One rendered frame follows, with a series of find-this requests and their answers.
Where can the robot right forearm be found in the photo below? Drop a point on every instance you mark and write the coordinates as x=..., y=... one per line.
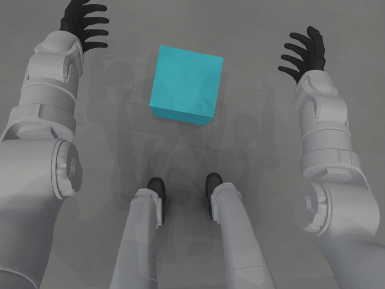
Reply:
x=325, y=132

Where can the robot right foot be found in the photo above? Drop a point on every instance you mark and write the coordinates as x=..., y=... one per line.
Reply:
x=213, y=180

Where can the carton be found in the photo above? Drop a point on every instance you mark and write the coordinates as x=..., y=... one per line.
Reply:
x=185, y=86

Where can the right robot thigh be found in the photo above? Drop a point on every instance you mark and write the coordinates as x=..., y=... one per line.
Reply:
x=246, y=266

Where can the left robot upper arm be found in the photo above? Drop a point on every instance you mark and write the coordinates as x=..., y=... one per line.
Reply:
x=36, y=176

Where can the robot left forearm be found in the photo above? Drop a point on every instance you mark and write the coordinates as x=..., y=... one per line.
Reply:
x=49, y=91

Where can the robot right hand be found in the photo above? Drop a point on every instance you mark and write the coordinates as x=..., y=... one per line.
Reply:
x=313, y=57

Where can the right robot upper arm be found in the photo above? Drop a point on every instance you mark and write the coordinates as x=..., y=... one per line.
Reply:
x=342, y=220

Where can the robot left hand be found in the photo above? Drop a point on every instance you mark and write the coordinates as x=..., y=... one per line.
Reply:
x=74, y=23

